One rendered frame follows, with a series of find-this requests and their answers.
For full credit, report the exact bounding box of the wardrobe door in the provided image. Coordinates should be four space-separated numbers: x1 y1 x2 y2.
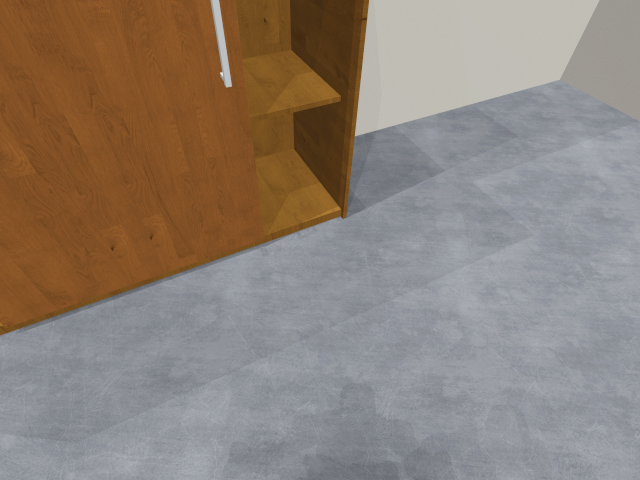
0 0 265 328

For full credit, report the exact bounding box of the handle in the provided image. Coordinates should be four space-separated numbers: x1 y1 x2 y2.
211 0 232 88

